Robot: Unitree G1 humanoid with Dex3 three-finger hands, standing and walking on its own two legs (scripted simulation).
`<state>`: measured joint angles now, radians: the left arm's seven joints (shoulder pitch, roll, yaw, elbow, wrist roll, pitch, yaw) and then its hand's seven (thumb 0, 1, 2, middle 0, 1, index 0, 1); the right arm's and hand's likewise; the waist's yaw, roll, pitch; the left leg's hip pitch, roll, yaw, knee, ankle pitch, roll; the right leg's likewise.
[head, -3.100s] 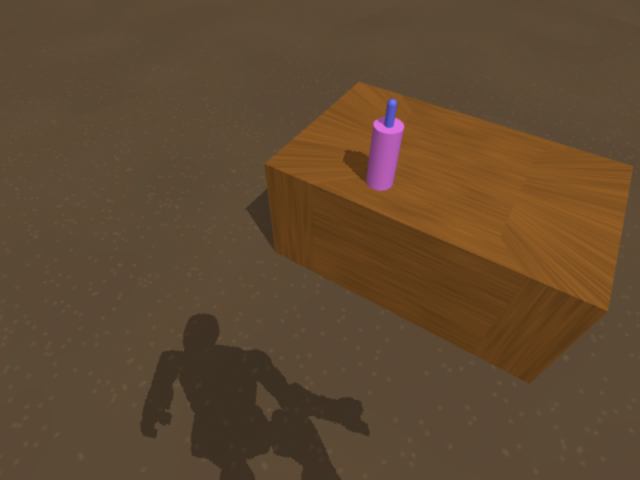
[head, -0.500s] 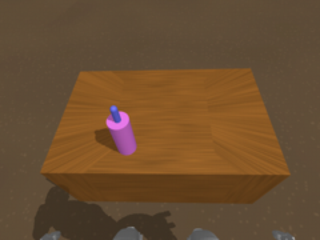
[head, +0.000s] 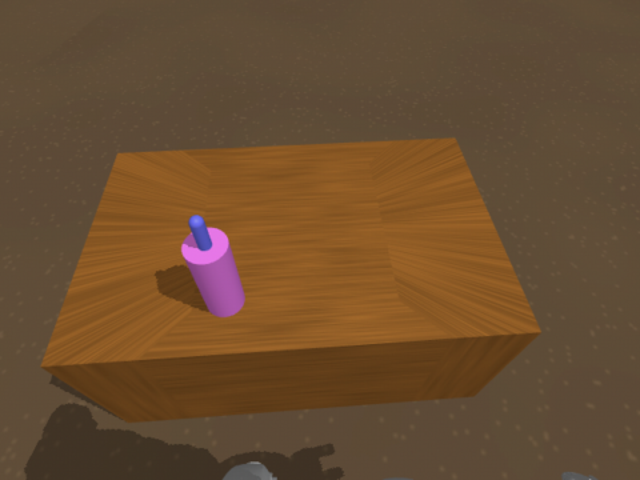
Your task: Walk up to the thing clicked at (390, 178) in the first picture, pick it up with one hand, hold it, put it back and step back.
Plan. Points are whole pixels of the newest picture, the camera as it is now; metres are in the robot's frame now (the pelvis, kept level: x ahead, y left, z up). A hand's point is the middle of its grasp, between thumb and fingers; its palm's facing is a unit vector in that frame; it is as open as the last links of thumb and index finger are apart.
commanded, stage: walk up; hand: left
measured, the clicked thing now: (212, 264) +0.51 +0.21 -0.16
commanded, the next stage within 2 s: stand in 1.22 s
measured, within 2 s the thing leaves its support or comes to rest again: neither
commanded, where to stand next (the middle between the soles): +0.08 +0.01 m, yaw +4 degrees
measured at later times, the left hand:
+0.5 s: hand out of the picture +0.08 +0.25 -0.12, palm faces +0.02 -0.94 -0.35, open 7.4 cm
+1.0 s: hand out of the picture +0.09 +0.26 -0.12, palm faces +0.05 -0.94 -0.32, open 7.4 cm
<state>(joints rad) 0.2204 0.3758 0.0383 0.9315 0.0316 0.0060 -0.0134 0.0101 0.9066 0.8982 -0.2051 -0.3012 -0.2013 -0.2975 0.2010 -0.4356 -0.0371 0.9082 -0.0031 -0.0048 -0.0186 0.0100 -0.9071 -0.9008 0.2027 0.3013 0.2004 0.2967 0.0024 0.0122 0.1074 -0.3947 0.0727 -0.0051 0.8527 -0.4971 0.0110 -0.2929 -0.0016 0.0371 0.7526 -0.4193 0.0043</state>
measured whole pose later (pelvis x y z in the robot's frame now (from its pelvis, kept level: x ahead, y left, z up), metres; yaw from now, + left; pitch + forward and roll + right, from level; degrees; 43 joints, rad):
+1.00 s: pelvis +0.01 +0.00 +0.03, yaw +3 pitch -2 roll +0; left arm 0.06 0.35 0.02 1.13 0.01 0.01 -0.02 0.01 0.91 0.90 -0.20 -0.30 -0.20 -0.30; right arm 0.08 -0.35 0.01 1.11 -0.01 -0.03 0.01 0.01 -0.91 -0.90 0.20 0.30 0.20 0.30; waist 0.00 0.00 0.06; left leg -0.18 0.04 -0.02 0.42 -0.19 -0.04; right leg -0.10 -0.03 -0.01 0.39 -0.25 0.03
